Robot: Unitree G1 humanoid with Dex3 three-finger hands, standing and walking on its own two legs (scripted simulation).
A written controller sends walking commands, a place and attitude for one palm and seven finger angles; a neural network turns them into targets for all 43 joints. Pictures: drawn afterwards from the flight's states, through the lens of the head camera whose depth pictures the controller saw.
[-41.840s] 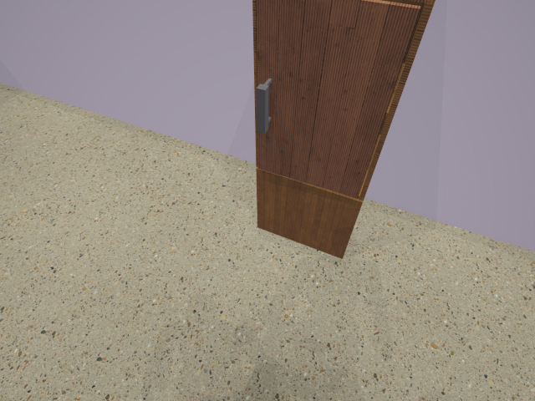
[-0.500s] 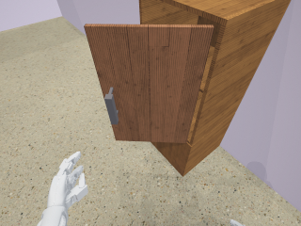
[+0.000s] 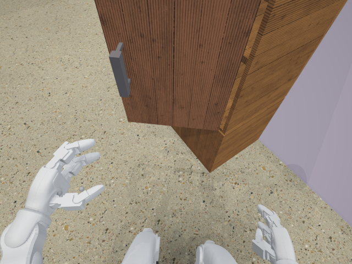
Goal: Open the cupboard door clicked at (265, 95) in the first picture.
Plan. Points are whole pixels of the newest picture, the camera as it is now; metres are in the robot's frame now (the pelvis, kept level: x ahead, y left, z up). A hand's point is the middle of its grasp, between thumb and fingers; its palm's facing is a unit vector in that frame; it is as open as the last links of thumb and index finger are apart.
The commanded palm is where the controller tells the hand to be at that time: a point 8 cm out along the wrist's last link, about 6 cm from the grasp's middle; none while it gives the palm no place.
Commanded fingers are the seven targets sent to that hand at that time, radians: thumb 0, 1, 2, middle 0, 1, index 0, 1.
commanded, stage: raise the hand with hooked fingers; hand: left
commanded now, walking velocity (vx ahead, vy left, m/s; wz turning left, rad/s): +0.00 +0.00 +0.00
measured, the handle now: (122, 70) +0.60 +0.20 +0.05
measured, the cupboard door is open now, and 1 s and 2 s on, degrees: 49 49 49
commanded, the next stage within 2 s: move the hooked fingers beside the handle in 1.40 s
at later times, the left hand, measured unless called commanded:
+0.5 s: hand (49, 171) +0.28 +0.28 +0.07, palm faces -0.01 -1.00 -0.06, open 13.2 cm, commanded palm +0.26 +0.34 +0.06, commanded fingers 0.00 -0.50 0.30 -0.30 -1.20 -0.30 -1.20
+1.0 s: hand (31, 157) +0.30 +0.32 +0.07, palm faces -0.04 -1.00 -0.05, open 14.0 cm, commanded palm +0.28 +0.37 +0.07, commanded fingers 0.00 -0.50 0.30 -0.30 -1.20 -0.30 -1.20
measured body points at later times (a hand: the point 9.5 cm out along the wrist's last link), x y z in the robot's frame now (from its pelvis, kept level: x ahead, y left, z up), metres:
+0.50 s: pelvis +0.01 +0.05 +0.02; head +0.08 +0.07 +0.46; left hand +0.27 +0.33 +0.07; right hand +0.18 -0.21 -0.05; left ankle +0.05 +0.12 -0.64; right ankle +0.02 -0.07 -0.64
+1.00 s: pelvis +0.01 +0.05 +0.03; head +0.08 +0.07 +0.47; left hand +0.30 +0.38 +0.08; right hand +0.15 -0.20 -0.05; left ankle +0.05 +0.12 -0.64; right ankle +0.02 -0.07 -0.64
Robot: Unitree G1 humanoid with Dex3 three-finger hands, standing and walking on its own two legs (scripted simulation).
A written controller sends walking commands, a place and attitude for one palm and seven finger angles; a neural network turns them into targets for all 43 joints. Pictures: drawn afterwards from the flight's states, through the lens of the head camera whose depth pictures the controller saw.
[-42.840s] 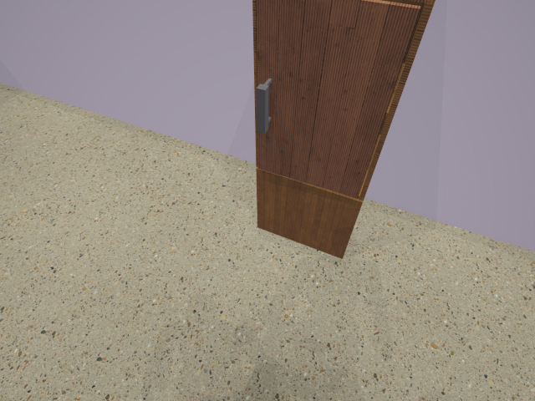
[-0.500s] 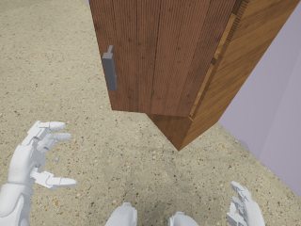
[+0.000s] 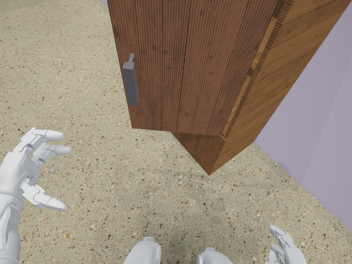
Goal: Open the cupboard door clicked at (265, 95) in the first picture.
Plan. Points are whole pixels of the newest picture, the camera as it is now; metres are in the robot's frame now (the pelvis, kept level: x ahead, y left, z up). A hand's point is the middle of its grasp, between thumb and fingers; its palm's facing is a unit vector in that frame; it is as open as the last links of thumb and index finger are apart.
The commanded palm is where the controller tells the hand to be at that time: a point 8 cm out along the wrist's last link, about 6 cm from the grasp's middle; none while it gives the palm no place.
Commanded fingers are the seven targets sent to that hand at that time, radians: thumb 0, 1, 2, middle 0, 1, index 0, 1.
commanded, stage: raise the hand with hooked fingers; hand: left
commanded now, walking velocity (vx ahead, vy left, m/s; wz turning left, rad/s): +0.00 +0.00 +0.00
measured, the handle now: (133, 80) +0.59 +0.16 +0.02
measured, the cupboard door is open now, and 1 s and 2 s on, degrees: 49 49 49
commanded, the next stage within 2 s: move the hooked fingers beside the handle in 0.40 s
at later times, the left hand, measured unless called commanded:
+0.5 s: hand (65, 169) +0.29 +0.25 +0.04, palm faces +0.01 -1.00 -0.04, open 14.0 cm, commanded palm +0.27 +0.30 +0.05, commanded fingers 0.00 -0.50 0.30 -0.30 -1.20 -0.30 -1.20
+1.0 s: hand (83, 138) +0.37 +0.24 +0.04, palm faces +0.00 -1.00 -0.04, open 14.0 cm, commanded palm +0.35 +0.29 +0.04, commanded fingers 0.00 -0.50 0.30 -0.30 -1.20 -0.30 -1.20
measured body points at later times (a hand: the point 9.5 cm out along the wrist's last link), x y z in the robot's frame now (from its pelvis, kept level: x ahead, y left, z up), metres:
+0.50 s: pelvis +0.01 -0.02 +0.00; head +0.08 -0.01 +0.44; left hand +0.29 +0.31 +0.05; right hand +0.17 -0.27 -0.09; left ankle +0.04 +0.07 -0.66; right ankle +0.01 -0.12 -0.66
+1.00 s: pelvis +0.01 -0.02 -0.01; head +0.10 -0.01 +0.43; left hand +0.36 +0.29 +0.05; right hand +0.13 -0.28 -0.10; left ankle +0.04 +0.07 -0.66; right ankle +0.01 -0.12 -0.66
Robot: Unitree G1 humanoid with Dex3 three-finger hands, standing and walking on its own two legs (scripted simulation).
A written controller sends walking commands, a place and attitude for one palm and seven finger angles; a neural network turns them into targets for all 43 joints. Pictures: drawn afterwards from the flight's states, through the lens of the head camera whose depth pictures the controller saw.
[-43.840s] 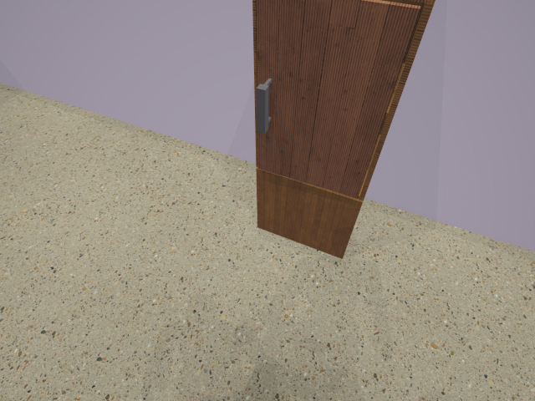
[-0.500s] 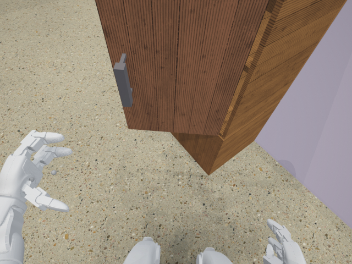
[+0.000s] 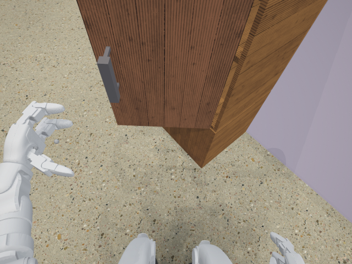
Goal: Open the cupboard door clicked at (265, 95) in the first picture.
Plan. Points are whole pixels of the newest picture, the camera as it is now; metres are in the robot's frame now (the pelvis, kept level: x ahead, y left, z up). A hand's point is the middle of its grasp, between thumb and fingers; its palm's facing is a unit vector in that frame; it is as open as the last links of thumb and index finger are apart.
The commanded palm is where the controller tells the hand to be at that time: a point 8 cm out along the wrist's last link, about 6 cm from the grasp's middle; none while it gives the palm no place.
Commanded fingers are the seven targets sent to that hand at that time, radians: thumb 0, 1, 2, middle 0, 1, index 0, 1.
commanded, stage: move the hooked fingers beside the handle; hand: left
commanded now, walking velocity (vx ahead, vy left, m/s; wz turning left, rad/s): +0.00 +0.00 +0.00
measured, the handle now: (111, 75) +0.58 +0.20 +0.03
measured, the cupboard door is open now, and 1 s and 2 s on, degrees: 49 49 49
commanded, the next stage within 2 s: slide the fingers in behind the handle in 1.90 s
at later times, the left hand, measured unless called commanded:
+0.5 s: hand (67, 115) +0.43 +0.27 +0.05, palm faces +0.02 -1.00 -0.03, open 14.0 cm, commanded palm +0.41 +0.31 +0.05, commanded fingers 0.00 -0.50 0.30 -0.30 -1.20 -0.30 -1.20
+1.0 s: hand (80, 90) +0.51 +0.26 +0.05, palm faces +0.02 -1.00 -0.03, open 14.0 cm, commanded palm +0.50 +0.30 +0.04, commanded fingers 0.00 -0.50 0.30 -0.30 -1.20 -0.30 -1.20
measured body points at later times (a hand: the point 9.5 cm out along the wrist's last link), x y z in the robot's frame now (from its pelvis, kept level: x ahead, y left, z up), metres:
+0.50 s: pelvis +0.00 +0.01 -0.01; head +0.11 +0.04 +0.43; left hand +0.42 +0.32 +0.05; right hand +0.06 -0.26 -0.11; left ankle +0.03 +0.09 -0.66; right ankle +0.00 -0.10 -0.66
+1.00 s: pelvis +0.00 +0.01 -0.02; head +0.15 +0.04 +0.41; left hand +0.50 +0.31 +0.05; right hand +0.00 -0.26 -0.12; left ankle +0.03 +0.09 -0.66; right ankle +0.00 -0.10 -0.66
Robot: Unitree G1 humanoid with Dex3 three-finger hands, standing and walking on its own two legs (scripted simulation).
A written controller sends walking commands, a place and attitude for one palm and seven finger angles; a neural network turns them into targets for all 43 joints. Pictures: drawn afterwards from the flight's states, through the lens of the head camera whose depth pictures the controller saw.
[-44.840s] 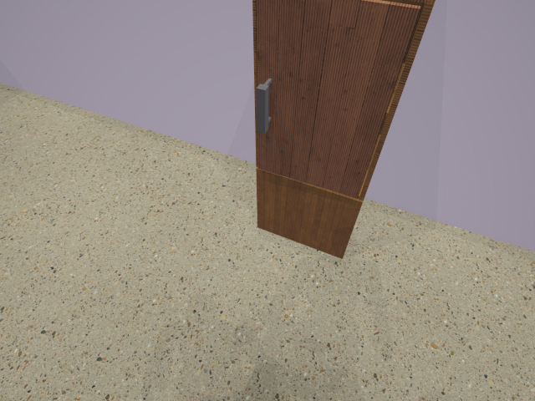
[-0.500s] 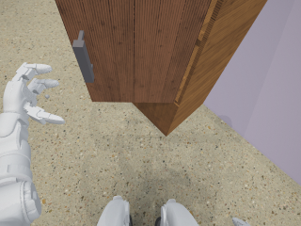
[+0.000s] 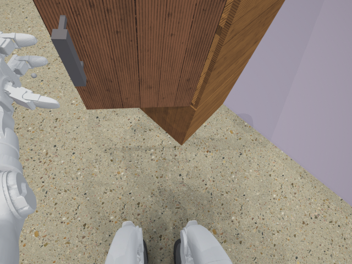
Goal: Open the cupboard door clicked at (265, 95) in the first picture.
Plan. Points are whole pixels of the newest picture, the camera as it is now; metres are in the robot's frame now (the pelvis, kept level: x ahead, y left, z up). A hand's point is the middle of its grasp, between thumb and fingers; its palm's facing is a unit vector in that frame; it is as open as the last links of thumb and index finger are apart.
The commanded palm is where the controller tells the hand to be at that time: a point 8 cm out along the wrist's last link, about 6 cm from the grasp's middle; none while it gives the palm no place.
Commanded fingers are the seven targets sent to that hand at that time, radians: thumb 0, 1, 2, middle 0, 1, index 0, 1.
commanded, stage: move the hooked fingers beside the handle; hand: left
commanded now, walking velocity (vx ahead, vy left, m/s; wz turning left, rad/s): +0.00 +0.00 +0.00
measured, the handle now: (72, 53) +0.58 +0.20 +0.05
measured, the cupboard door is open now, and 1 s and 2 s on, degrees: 49 49 49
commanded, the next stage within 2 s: slide the fingers in behind the handle in 0.90 s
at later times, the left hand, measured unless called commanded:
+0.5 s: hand (27, 70) +0.52 +0.28 +0.06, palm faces +0.08 -1.00 -0.03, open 14.0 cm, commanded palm +0.50 +0.30 +0.06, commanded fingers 0.00 -0.50 0.30 -0.30 -1.20 -0.30 -1.20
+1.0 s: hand (34, 72) +0.52 +0.27 +0.05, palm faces +0.06 -1.00 -0.03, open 14.0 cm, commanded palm +0.50 +0.29 +0.05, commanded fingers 0.00 -0.50 0.30 -0.30 -1.20 -0.30 -1.20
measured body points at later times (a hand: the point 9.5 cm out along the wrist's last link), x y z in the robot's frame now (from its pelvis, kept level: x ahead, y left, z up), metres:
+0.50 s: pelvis +0.01 +0.00 +0.00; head +0.17 +0.04 +0.42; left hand +0.51 +0.33 +0.07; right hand +0.00 -0.27 -0.10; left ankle +0.03 +0.07 -0.64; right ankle +0.01 -0.11 -0.64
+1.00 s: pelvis +0.00 +0.01 +0.00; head +0.17 +0.05 +0.41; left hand +0.51 +0.32 +0.06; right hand +0.01 -0.26 -0.10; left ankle +0.03 +0.08 -0.64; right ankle +0.01 -0.11 -0.64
